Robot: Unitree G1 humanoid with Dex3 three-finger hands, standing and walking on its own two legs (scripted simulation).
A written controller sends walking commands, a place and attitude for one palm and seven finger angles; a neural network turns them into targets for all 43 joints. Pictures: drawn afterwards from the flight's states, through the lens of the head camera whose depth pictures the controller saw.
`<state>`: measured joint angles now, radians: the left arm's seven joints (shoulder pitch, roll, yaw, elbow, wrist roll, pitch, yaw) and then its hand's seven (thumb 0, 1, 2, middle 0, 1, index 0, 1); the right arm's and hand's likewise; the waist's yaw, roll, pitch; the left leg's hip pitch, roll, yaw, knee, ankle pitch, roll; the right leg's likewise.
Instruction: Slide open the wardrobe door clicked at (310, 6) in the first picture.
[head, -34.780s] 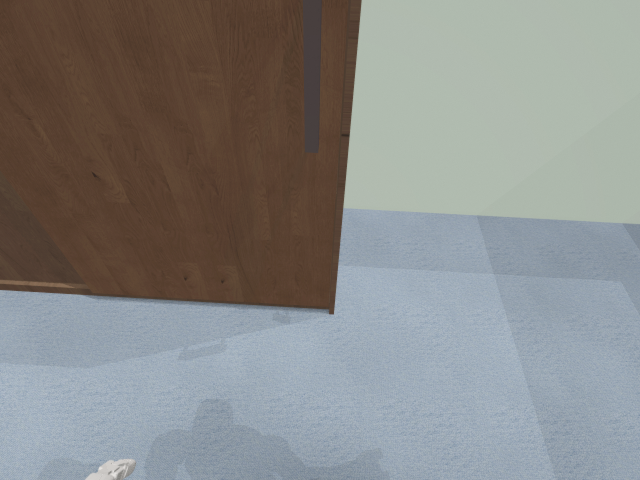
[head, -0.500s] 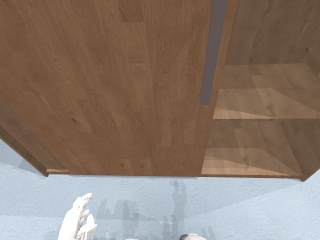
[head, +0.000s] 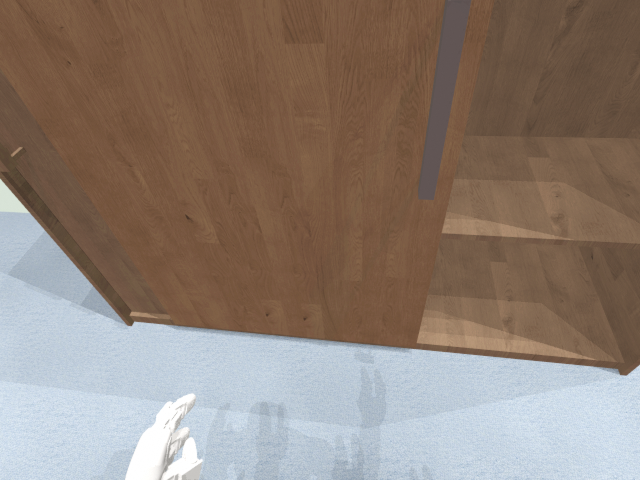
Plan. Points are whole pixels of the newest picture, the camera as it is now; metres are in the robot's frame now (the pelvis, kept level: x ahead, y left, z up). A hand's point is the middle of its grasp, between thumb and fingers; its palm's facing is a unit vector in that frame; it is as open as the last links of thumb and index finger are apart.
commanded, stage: stop stepping back and stand still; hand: right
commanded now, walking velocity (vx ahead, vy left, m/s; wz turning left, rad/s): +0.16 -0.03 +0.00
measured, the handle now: (438, 107) +0.63 -0.16 +0.15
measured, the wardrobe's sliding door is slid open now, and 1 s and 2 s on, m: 0.63 0.63 0.63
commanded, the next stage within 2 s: let the arm hang, fingers relaxed in 0.84 s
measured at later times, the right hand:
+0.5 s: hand out of the picture +0.24 -0.28 +0.16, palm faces +0.41 +0.77 -0.50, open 7.5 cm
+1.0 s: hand (605, 333) +0.27 -0.28 +0.10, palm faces +0.30 +0.81 -0.51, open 7.4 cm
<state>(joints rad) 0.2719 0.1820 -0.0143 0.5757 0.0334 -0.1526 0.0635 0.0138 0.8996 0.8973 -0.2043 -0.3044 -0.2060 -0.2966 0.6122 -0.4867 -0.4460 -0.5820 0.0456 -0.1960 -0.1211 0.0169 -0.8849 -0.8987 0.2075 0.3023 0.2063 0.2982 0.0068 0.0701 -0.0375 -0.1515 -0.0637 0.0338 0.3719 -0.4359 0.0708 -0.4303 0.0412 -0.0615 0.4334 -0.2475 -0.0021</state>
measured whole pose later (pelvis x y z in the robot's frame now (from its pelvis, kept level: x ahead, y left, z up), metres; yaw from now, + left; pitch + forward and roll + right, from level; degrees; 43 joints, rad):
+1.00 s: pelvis +0.05 -0.02 -0.01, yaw -2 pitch +3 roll +0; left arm 0.16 0.28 0.01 0.65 0.00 -0.10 0.02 0.01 0.90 0.90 -0.20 -0.30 -0.20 -0.30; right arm 0.40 -0.43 -0.28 -0.20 0.00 -0.17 -0.08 0.01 -0.89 -0.90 0.20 0.30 0.20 0.30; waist -0.02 -0.03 -0.03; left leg -0.27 0.00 0.08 0.55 -0.33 0.03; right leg -0.28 0.00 0.00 0.57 -0.33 0.00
